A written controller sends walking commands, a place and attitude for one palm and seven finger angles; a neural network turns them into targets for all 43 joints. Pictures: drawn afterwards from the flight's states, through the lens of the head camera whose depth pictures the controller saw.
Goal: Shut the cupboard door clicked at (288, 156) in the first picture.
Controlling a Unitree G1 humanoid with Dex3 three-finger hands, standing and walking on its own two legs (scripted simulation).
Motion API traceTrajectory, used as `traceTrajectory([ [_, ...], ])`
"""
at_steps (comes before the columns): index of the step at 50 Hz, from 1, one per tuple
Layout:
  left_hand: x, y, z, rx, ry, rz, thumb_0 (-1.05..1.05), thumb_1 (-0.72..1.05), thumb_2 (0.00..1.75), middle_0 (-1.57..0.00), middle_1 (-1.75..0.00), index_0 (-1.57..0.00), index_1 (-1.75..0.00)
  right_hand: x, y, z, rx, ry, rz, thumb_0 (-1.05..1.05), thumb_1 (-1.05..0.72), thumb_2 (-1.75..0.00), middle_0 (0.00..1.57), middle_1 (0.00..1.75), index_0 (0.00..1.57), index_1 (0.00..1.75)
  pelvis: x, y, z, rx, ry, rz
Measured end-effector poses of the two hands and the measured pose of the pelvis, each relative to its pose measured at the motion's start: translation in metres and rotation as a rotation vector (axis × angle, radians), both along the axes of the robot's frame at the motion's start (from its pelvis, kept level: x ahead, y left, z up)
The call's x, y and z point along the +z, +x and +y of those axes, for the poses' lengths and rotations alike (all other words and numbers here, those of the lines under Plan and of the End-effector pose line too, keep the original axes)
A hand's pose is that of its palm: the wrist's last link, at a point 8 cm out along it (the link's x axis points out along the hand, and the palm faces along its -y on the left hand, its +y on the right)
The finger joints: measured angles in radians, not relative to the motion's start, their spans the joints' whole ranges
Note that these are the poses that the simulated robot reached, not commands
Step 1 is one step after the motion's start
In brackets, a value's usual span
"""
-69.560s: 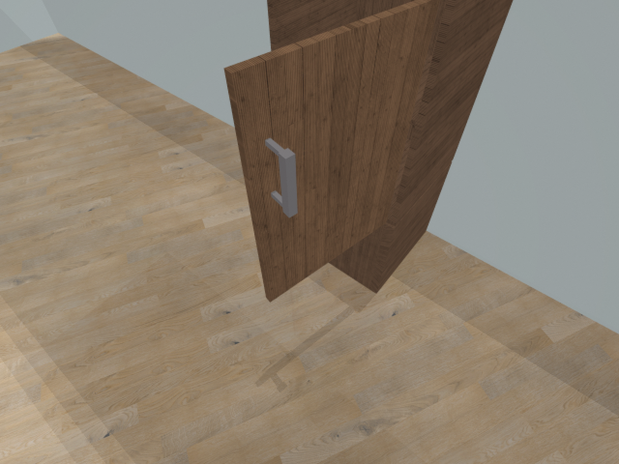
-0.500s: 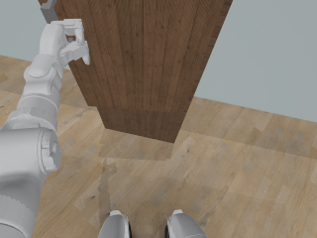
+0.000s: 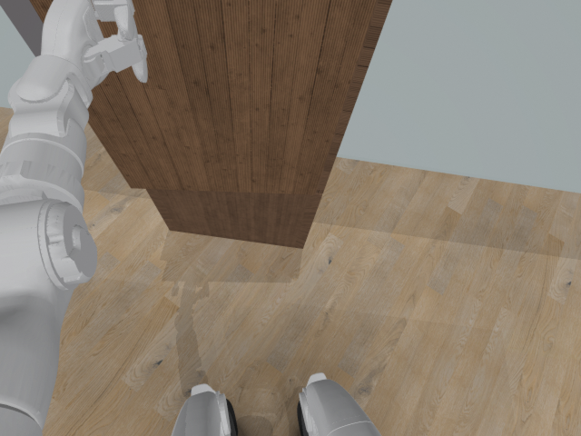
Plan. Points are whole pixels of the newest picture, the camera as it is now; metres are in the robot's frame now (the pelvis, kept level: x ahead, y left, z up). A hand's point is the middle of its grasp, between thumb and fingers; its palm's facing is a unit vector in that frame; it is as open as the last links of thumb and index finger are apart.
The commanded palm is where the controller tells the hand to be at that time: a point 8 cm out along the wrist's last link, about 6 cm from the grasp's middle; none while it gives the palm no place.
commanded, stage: push the door shut along its arc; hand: left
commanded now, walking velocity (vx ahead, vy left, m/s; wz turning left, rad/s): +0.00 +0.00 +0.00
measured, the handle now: (49, 36) +0.60 +0.19 +0.13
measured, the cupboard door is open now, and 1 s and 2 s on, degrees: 7 1 1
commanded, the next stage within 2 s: pull the fist back off the door in 0.28 s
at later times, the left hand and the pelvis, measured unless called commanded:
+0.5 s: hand (147, 31) +0.59 +0.08 +0.14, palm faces -0.05 -0.99 +0.13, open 3.2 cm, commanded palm +0.59 +0.10 +0.13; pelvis -0.01 +0.00 -0.02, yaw +1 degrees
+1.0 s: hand (161, 45) +0.57 +0.07 +0.14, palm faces +0.13 -0.99 -0.02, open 3.1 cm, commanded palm +0.52 +0.10 +0.13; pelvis +0.02 -0.01 +0.02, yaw +0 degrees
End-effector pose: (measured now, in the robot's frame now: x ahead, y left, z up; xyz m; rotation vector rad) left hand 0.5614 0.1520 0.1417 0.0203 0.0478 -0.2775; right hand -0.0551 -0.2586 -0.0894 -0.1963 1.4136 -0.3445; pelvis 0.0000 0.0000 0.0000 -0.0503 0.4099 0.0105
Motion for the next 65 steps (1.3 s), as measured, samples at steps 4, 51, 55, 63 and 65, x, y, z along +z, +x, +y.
traceTrajectory([
  [4, 0.001, 0.001, 0.000, -0.014, 0.018, 0.004, 0.01, 0.89, 0.92, -1.29, -1.50, -1.30, -1.50, 0.000, -0.001, -0.001, 0.004, 0.001, 0.018, 0.00, -0.90, -0.90, 0.21, 0.30, 0.21, 0.30, 0.000, 0.001, -0.001, 0.005, -0.001, 0.003],
  [51, -0.005, -0.021, -0.035, 0.402, 0.006, -0.061, 0.01, 0.90, 0.91, -1.29, -1.50, -1.30, -1.50, 0.011, -0.005, 0.004, 0.024, 0.124, 0.052, 0.00, -0.90, -0.90, 0.20, 0.30, 0.20, 0.30, 0.016, 0.019, -0.012, -0.001, 0.017, -0.026],
  [55, -0.017, -0.041, -0.035, 0.383, 0.018, -0.019, 0.01, 0.90, 0.90, -1.29, -1.50, -1.30, -1.50, 0.011, 0.028, -0.008, 0.057, 0.109, -0.004, 0.00, -0.90, -0.90, 0.20, 0.30, 0.20, 0.30, 0.022, 0.026, -0.012, 0.008, 0.020, -0.057],
  [63, -0.016, -0.076, -0.045, 0.393, -0.030, -0.073, 0.02, 0.90, 0.90, -1.30, -1.50, -1.30, -1.50, 0.006, 0.106, -0.018, 0.144, 0.093, -0.191, 0.00, -0.90, -0.90, 0.20, 0.30, 0.20, 0.29, 0.025, 0.028, -0.014, 0.018, 0.031, -0.111],
  [65, -0.010, -0.078, -0.047, 0.386, -0.006, -0.096, 0.02, 0.90, 0.90, -1.30, -1.50, -1.30, -1.50, 0.004, 0.120, -0.017, 0.159, 0.097, -0.231, 0.00, -0.90, -0.90, 0.20, 0.30, 0.20, 0.29, 0.025, 0.026, -0.015, 0.021, 0.036, -0.119],
])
